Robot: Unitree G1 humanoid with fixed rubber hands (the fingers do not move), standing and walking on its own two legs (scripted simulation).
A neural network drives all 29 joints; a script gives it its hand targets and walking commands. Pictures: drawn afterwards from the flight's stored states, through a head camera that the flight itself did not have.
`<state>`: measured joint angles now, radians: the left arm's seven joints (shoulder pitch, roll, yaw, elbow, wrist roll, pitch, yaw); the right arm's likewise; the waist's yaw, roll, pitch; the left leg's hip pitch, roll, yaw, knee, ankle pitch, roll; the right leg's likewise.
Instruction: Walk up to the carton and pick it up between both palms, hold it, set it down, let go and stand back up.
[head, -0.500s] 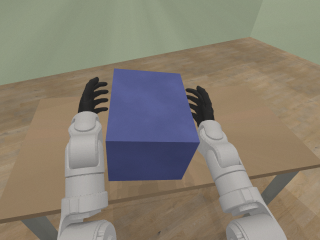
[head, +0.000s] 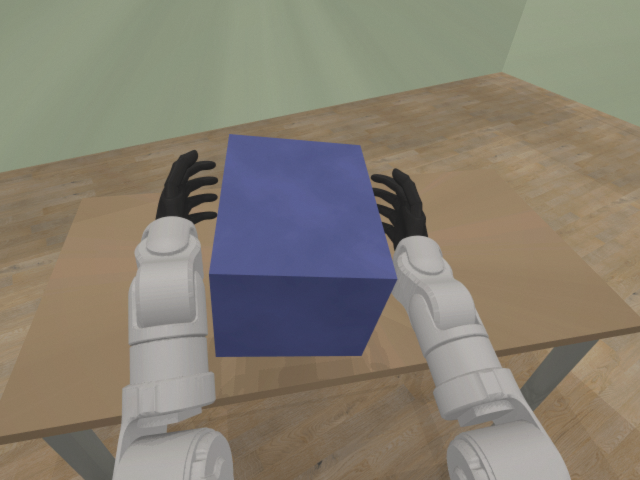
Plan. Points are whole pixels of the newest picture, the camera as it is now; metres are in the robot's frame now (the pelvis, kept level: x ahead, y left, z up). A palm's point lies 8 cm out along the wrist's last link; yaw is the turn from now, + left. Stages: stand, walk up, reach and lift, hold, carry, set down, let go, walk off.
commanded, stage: hold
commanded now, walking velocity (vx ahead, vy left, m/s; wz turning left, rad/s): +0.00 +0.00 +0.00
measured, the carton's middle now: (293, 242) +0.38 +0.01 +0.14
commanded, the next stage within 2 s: none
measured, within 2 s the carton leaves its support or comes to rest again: neither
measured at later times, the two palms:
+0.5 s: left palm (170, 223) +0.36 +0.15 +0.19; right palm (403, 234) +0.35 -0.12 +0.17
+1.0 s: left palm (170, 225) +0.35 +0.15 +0.19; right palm (403, 239) +0.35 -0.12 +0.16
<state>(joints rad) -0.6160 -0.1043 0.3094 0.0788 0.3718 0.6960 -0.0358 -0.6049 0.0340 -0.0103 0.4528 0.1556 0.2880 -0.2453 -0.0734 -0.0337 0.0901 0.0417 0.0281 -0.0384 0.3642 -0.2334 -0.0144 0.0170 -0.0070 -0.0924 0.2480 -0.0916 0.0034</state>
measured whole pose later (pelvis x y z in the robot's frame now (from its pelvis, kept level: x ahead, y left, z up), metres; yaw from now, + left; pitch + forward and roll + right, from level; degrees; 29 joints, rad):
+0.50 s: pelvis +0.00 +0.00 +0.00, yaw +1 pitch -10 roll -2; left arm -0.58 -0.10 0.29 0.02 0.36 0.71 -0.04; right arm -0.58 0.03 0.01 0.40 0.17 0.29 -0.25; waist -0.08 -0.04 0.10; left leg 0.04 0.03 -0.05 0.37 -0.24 -0.01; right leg 0.03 -0.01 -0.10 0.25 -0.10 0.01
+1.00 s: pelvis +0.00 +0.00 +0.00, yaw +0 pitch -11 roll -1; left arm -0.61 -0.11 0.31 0.05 0.38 0.72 -0.04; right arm -0.60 0.05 -0.02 0.46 0.13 0.28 -0.24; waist -0.07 -0.05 0.11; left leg 0.06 0.02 -0.04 0.37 -0.23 -0.01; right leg 0.03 -0.01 -0.10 0.26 -0.10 0.00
